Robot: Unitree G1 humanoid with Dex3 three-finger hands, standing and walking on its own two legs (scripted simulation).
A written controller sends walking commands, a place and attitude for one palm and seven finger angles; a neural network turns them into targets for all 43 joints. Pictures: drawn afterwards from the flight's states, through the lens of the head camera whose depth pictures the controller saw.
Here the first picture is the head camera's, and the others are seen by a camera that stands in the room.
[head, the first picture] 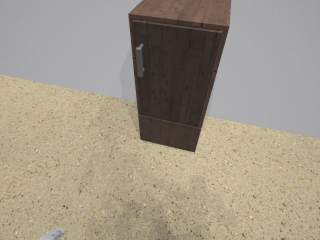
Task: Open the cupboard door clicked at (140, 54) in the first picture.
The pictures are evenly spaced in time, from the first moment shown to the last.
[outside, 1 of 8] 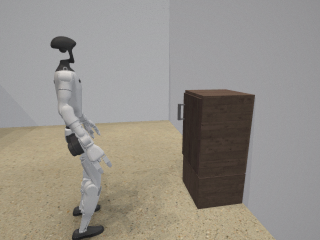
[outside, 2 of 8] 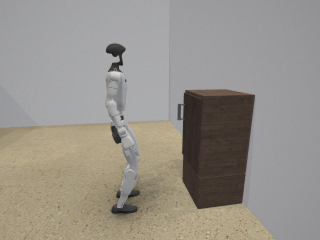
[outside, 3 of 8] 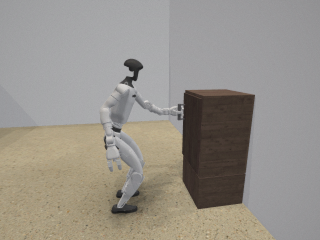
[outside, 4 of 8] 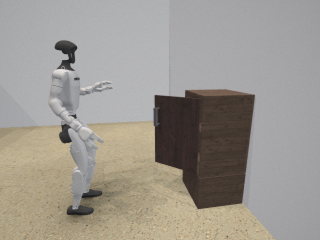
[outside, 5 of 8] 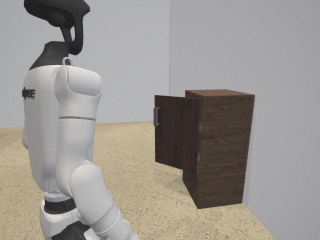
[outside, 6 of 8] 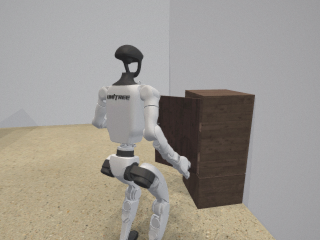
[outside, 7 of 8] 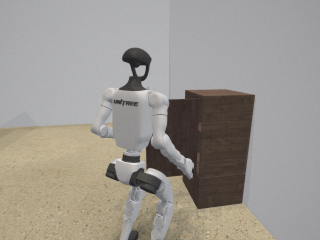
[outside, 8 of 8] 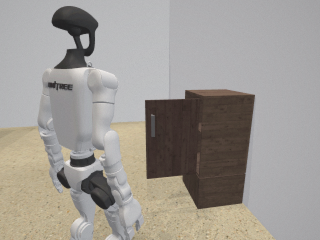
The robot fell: no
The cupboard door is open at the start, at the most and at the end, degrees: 0 90 90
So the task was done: yes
